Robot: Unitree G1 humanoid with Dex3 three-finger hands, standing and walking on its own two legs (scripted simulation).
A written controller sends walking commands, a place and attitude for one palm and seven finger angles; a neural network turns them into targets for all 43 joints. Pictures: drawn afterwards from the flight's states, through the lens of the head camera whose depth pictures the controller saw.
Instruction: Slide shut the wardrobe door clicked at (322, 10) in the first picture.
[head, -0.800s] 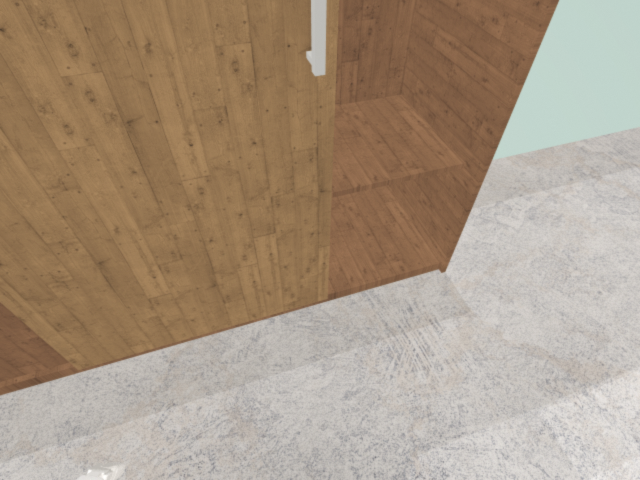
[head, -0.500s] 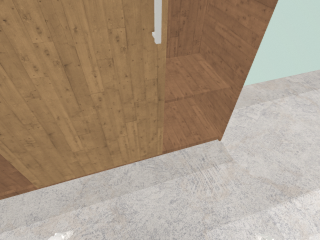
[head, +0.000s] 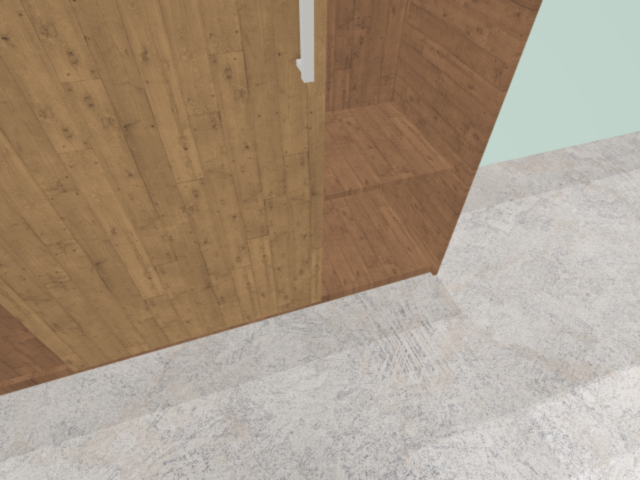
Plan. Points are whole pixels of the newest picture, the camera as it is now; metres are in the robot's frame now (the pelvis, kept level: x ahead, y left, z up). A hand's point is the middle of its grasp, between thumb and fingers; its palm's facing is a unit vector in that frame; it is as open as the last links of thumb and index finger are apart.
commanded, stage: stand and wait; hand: left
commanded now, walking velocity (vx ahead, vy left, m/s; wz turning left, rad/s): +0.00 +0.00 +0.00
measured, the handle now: (302, 10) +0.78 +0.08 +0.25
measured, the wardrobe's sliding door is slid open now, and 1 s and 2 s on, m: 0.48 0.48 0.48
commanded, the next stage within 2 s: look at it before walking up in 0.02 s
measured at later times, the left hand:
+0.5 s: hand out of the picture +0.07 +0.25 -0.15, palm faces -0.03 -0.94 -0.34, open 7.4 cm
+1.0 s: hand out of the picture +0.06 +0.23 -0.17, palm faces -0.10 -0.95 -0.30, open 7.4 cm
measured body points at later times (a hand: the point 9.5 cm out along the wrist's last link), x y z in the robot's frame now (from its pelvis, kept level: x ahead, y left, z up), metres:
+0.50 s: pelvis -0.01 +0.00 +0.00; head -0.01 +0.00 +0.45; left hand +0.07 +0.30 -0.13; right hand +0.06 -0.29 -0.13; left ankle -0.01 +0.14 -0.74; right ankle -0.01 -0.11 -0.74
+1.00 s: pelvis -0.01 +0.01 -0.01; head +0.01 +0.01 +0.44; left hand +0.07 +0.28 -0.15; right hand +0.06 -0.27 -0.15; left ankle -0.01 +0.14 -0.74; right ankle -0.01 -0.11 -0.74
